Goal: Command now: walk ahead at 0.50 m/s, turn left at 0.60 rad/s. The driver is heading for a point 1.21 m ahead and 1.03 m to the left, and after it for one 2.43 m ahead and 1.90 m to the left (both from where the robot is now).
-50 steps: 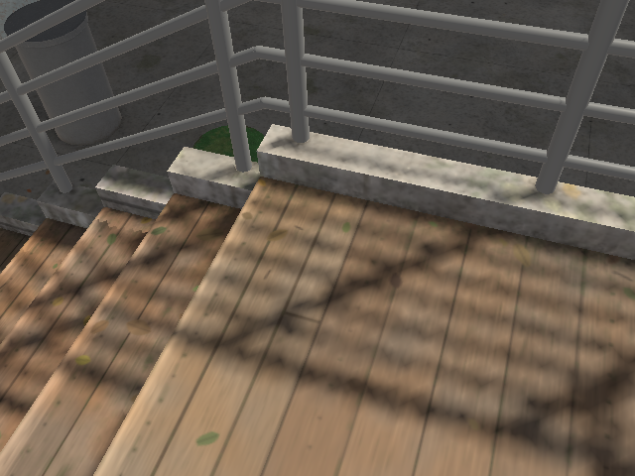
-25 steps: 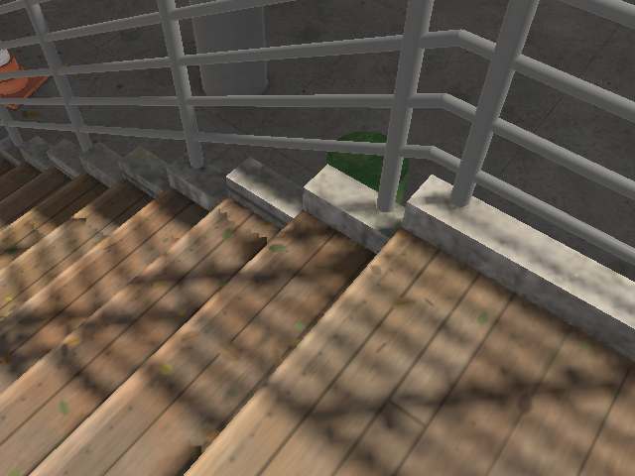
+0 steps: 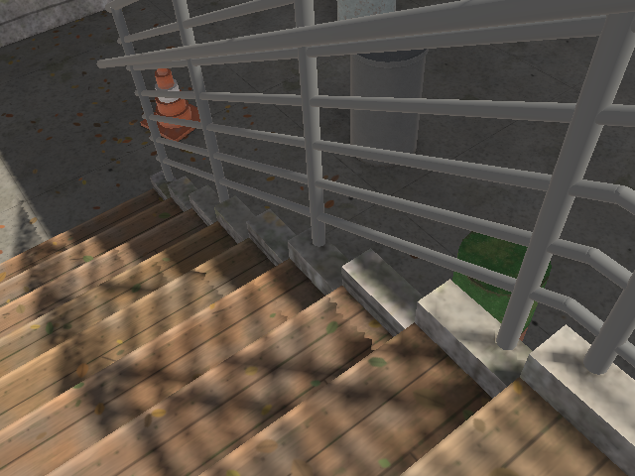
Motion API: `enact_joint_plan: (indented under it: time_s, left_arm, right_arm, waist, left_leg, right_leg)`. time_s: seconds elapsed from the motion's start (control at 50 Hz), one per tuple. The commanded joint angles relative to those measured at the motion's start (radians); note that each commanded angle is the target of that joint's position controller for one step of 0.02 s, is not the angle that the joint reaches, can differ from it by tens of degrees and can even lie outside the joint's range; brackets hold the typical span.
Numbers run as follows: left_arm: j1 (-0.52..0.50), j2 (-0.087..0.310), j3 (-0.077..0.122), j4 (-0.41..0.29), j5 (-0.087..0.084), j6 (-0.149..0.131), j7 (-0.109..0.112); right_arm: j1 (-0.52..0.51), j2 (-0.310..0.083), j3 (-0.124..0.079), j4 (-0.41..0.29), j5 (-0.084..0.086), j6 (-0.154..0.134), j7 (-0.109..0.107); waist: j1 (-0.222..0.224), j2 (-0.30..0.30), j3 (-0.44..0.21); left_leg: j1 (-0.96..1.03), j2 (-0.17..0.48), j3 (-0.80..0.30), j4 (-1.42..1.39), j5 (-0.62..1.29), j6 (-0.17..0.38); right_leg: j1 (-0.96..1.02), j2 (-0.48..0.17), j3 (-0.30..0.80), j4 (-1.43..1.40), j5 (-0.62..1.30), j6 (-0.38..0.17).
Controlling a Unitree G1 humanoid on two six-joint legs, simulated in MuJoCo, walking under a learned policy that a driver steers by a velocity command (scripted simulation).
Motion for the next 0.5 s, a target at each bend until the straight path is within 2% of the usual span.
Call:
enact_joint_plan:
  time_s: [0.02, 0.04, 0.06, 0.08, 0.12, 0.14, 0.16, 0.18, 0.2, 0.22, 0.24, 0.28, 0.3, 0.32, 0.34, 0.36, 0.38, 0.4, 0.42, 0.44, 0.46, 0.48, 0.5]
  left_arm:
    - [0.082, 0.102, 0.030, -0.012, -0.003, -0.020, -0.006]
    - [0.095, 0.102, 0.033, -0.002, -0.008, -0.029, -0.012]
    - [0.114, 0.108, 0.036, 0.009, -0.010, -0.039, -0.016]
    - [0.133, 0.109, 0.040, 0.018, -0.012, -0.041, -0.017]
    - [0.152, 0.122, 0.043, 0.024, -0.016, -0.039, -0.015]
    - [0.135, 0.127, 0.043, 0.022, -0.017, -0.038, -0.014]
    - [0.132, 0.122, 0.039, 0.023, -0.021, -0.033, -0.004]
    - [0.126, 0.149, 0.048, 0.022, -0.017, -0.032, 0.000]
    - [0.140, 0.150, 0.050, 0.030, -0.011, -0.027, 0.005]
    - [0.143, 0.158, 0.050, 0.024, -0.011, -0.023, 0.007]
    - [0.126, 0.145, 0.047, 0.010, -0.006, -0.020, 0.008]
    - [0.116, 0.169, 0.047, -0.003, -0.017, -0.012, 0.016]
    - [0.100, 0.190, 0.050, -0.014, -0.016, -0.004, 0.018]
    - [0.050, 0.197, 0.055, -0.035, -0.028, 0.010, 0.019]
    - [0.143, 0.048, 0.026, -0.036, 0.005, 0.024, 0.011]
    - [0.181, 0.083, 0.031, -0.104, 0.012, 0.025, 0.017]
    - [0.054, 0.164, 0.043, -0.125, 0.011, 0.026, 0.019]
    - [0.037, 0.180, 0.048, -0.122, -0.014, 0.027, 0.026]
    - [0.048, 0.176, 0.047, -0.099, -0.014, 0.039, 0.035]
    - [0.080, 0.153, 0.044, -0.072, -0.010, 0.063, 0.036]
    - [0.077, 0.157, 0.048, -0.074, -0.013, 0.083, 0.032]
    - [0.062, 0.148, 0.050, -0.074, -0.012, 0.097, 0.028]
    - [0.043, 0.131, 0.045, -0.077, -0.007, 0.101, 0.018]
  right_arm:
    - [-0.002, -0.061, -0.011, -0.071, -0.008, 0.011, 0.023]
    - [-0.013, -0.058, -0.008, -0.077, -0.006, 0.016, 0.029]
    - [-0.059, -0.051, -0.003, -0.095, -0.012, 0.019, 0.032]
    - [-0.071, -0.047, -0.002, -0.102, -0.007, 0.022, 0.033]
    - [-0.163, -0.041, 0.005, -0.137, -0.003, 0.024, 0.042]
    - [-0.210, -0.029, 0.011, -0.152, -0.001, 0.024, 0.050]
    - [-0.249, -0.015, 0.018, -0.167, -0.006, 0.019, 0.062]
    - [-0.255, -0.004, 0.022, -0.173, -0.006, 0.024, 0.066]
    - [-0.258, 0.002, 0.026, -0.174, -0.014, 0.022, 0.070]
    - [-0.262, -0.003, 0.025, -0.177, -0.008, 0.027, 0.070]
    - [-0.233, -0.021, 0.015, -0.158, -0.005, 0.025, 0.063]
    - [-0.156, -0.032, 0.007, -0.147, -0.009, 0.030, 0.044]
    - [-0.038, -0.053, -0.006, -0.119, -0.010, 0.029, 0.032]
    - [0.134, -0.083, -0.023, -0.080, -0.020, 0.029, 0.019]
    - [0.068, -0.177, -0.035, -0.092, -0.004, 0.023, 0.004]
    - [0.023, -0.227, -0.035, -0.176, 0.032, 0.013, 0.006]
    - [0.062, -0.192, -0.039, -0.153, 0.040, 0.013, -0.001]
    - [0.017, -0.152, -0.029, -0.137, 0.028, 0.013, -0.009]
    - [-0.019, -0.106, -0.014, -0.130, 0.022, 0.008, -0.011]
    - [-0.048, -0.090, -0.005, -0.133, 0.016, -0.005, -0.018]
    - [-0.038, -0.072, 0.003, -0.127, 0.024, -0.014, -0.016]
    - [-0.023, -0.064, 0.009, -0.118, 0.027, -0.024, -0.014]
    - [0.002, -0.074, 0.006, -0.107, 0.030, -0.030, -0.016]
  waist:
    - [0.029, -0.168, -0.001]
    - [0.030, -0.168, -0.011]
    - [0.039, -0.160, -0.010]
    - [0.038, -0.157, -0.017]
    - [0.057, -0.160, 0.005]
    - [0.054, -0.161, 0.028]
    - [0.062, -0.156, 0.027]
    - [0.058, -0.178, 0.023]
    - [0.059, -0.177, 0.006]
    - [0.056, -0.173, 0.002]
    - [0.047, -0.150, -0.032]
    - [-0.002, -0.165, -0.062]
    - [-0.064, -0.159, -0.101]
    - [-0.174, -0.090, -0.148]
    - [-0.057, 0.204, -0.126]
    - [-0.020, 0.181, -0.205]
    - [-0.089, 0.070, -0.159]
    - [-0.031, 0.029, -0.023]
    - [0.013, -0.010, 0.028]
    - [0.047, 0.032, 0.043]
    - [0.047, 0.049, 0.039]
    - [0.051, 0.037, 0.026]
    - [0.044, 0.010, 0.003]
  left_leg:
    - [-0.222, 0.095, -0.020, 0.044, 0.083, -0.024]
    - [-0.226, 0.095, -0.010, 0.037, 0.099, -0.031]
    - [-0.247, 0.095, 0.005, 0.014, 0.111, -0.035]
    - [-0.259, 0.097, 0.009, -0.013, 0.118, -0.043]
    - [-0.288, 0.111, 0.048, -0.091, 0.171, -0.050]
    - [-0.254, 0.109, 0.074, -0.167, 0.222, -0.046]
    - [-0.210, 0.098, 0.102, -0.218, 0.250, -0.039]
    - [-0.157, 0.087, 0.143, -0.234, 0.253, -0.036]
    - [-0.120, 0.080, 0.151, -0.224, 0.259, -0.029]
    - [-0.106, 0.081, 0.164, -0.241, 0.236, -0.020]
    - [-0.032, 0.048, 0.218, -0.199, 0.309, -0.006]
    - [0.110, 0.000, 0.222, -0.242, 0.164, 0.037]
    - [0.232, -0.025, 0.201, -0.279, 0.077, 0.068]
    - [0.395, 0.004, 0.084, -0.496, -0.018, 0.121]
    - [0.452, 0.254, -0.243, -0.555, 0.228, 0.164]
    - [0.535, 0.435, -0.640, -0.617, 0.603, 0.319]
    - [0.457, 0.409, -0.586, -0.695, 0.569, 0.367]
    - [0.337, 0.380, -0.482, -0.702, 0.568, 0.329]
    - [0.243, 0.320, -0.393, -0.708, 0.568, 0.267]
    - [0.170, 0.266, -0.340, -0.735, 0.562, 0.236]
    - [0.141, 0.225, -0.298, -0.747, 0.581, 0.211]
    - [0.143, 0.203, -0.282, -0.750, 0.633, 0.201]
    - [0.169, 0.193, -0.271, -0.760, 0.680, 0.197]
  right_leg:
    - [0.206, -0.246, 0.241, -0.259, 0.141, -0.072]
    - [0.217, -0.240, 0.191, -0.238, 0.279, -0.074]
    - [0.230, -0.244, 0.151, -0.236, 0.367, -0.083]
    - [0.245, -0.249, 0.119, -0.224, 0.423, -0.085]
    - [0.238, -0.246, 0.063, -0.239, 0.430, -0.095]
    - [0.187, -0.222, 0.020, -0.250, 0.429, -0.086]
    - [0.169, -0.215, -0.010, -0.250, 0.439, -0.077]
    - [0.143, -0.203, -0.056, -0.216, 0.486, -0.069]
    - [0.139, -0.213, -0.068, -0.190, 0.536, -0.071]
    - [0.150, -0.224, -0.082, -0.169, 0.537, -0.069]
    - [0.140, -0.206, -0.123, -0.101, 0.612, -0.065]
    - [0.103, -0.207, -0.155, 0.077, 0.841, -0.057]
    - [0.051, -0.220, -0.153, 0.260, 0.886, -0.058]
    - [-0.064, -0.224, -0.141, 0.550, 0.681, -0.033]
    - [-0.265, -0.085, -0.130, 0.898, -0.336, 0.000]
    - [-0.476, -0.008, 0.021, 1.026, -0.404, 0.040]
    - [-0.522, -0.028, 0.096, 0.986, -0.308, 0.064]
    - [-0.512, -0.066, 0.103, 0.906, -0.232, 0.073]
    - [-0.447, -0.101, 0.107, 0.796, -0.212, 0.079]
    - [-0.378, -0.114, 0.111, 0.733, -0.183, 0.087]
    - [-0.329, -0.115, 0.107, 0.677, -0.145, 0.095]
    - [-0.314, -0.107, 0.102, 0.638, -0.114, 0.097]
    - [-0.319, -0.099, 0.090, 0.602, -0.084, 0.100]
